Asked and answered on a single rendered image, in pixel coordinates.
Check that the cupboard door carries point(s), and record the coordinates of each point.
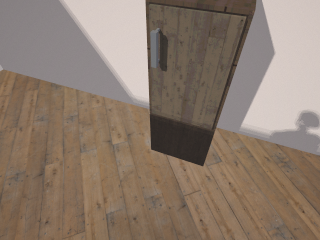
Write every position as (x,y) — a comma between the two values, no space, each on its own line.
(196,50)

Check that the handle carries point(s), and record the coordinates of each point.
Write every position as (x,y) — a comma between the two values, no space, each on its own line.
(154,45)

